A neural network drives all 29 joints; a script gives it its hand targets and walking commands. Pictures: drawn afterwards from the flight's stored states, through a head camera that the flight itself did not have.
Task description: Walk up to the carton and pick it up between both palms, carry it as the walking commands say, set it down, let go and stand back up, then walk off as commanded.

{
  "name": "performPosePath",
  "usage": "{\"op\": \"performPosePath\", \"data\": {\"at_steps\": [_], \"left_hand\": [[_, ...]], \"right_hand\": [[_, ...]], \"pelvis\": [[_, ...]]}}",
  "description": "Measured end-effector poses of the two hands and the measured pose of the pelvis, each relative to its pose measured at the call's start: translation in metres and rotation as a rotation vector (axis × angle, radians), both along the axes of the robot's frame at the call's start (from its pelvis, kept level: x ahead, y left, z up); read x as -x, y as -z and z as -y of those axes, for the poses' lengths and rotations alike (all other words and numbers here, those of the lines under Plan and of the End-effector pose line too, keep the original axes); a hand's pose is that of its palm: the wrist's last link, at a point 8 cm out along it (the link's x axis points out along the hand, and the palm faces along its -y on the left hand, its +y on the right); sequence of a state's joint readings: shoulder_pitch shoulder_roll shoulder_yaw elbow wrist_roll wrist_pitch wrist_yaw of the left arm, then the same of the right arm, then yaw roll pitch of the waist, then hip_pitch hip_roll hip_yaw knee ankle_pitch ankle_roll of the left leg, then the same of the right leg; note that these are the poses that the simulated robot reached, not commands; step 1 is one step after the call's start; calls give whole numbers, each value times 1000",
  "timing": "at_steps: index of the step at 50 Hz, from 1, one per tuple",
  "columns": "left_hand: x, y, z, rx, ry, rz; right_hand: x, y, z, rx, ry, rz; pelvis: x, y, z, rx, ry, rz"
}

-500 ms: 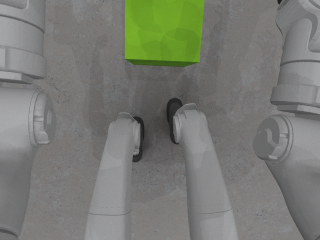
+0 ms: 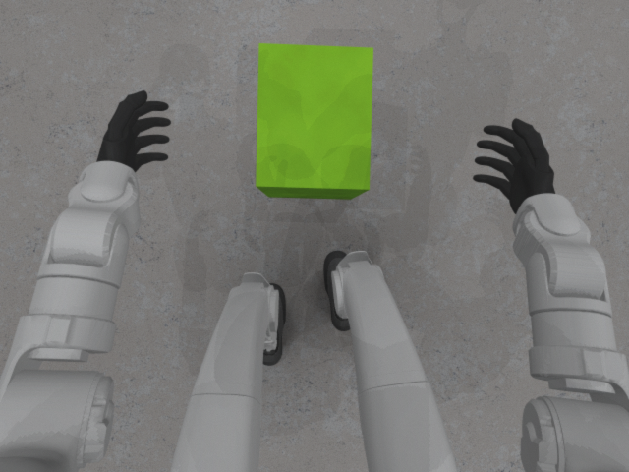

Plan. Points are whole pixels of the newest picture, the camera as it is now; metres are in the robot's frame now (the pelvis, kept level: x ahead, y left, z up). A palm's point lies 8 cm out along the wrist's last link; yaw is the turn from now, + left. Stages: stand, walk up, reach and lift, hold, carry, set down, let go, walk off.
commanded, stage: let go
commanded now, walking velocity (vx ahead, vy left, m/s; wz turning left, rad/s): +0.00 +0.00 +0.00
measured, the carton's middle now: (312, 134) +0.54 -0.04 -0.53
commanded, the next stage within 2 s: stand in 1.12 s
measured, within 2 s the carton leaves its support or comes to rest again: neither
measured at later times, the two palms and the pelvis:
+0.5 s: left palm (60, 323) +0.27 +0.20 +0.00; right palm (621, 339) +0.23 -0.26 +0.01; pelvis +0.04 -0.01 +0.07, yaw -1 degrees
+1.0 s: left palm (30, 357) +0.25 +0.21 +0.02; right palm out of the picture +0.23 -0.26 +0.03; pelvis +0.07 -0.01 +0.09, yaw -1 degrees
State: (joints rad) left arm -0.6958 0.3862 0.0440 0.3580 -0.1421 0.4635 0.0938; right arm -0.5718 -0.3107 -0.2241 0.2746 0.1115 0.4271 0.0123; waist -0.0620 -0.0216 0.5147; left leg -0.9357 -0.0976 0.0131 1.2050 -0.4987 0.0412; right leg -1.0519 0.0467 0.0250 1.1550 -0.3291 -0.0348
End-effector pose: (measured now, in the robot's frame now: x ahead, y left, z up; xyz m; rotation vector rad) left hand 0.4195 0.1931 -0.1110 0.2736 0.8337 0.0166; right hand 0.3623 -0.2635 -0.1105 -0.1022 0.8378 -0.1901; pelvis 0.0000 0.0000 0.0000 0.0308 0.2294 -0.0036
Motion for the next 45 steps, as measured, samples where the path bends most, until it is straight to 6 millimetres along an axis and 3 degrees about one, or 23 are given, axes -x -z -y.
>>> {"op": "performPosePath", "data": {"at_steps": [5,10,16,24,30,45], "left_hand": [[36,-33,3,5,-18,13],[60,-69,8,-2,-4,57],[95,-92,8,-25,29,56],[145,-111,-5,-45,24,5],[163,-122,-12,-45,15,-19],[159,-131,-17,-31,21,-25]], "right_hand": [[43,-31,-4,-29,-14,-12],[67,-69,-9,-53,-23,56],[95,-97,-10,-41,-27,83],[132,-118,-1,-20,-3,57],[140,-129,0,-21,3,51],[127,-140,-6,-24,-8,71]], "pelvis": [[-7,-12,3,-4,8,5],[-12,-28,6,-6,18,45],[-18,-48,11,-4,23,135],[-37,-70,14,0,26,244],[-53,-82,16,2,26,301],[-72,-89,13,8,25,337]]}}
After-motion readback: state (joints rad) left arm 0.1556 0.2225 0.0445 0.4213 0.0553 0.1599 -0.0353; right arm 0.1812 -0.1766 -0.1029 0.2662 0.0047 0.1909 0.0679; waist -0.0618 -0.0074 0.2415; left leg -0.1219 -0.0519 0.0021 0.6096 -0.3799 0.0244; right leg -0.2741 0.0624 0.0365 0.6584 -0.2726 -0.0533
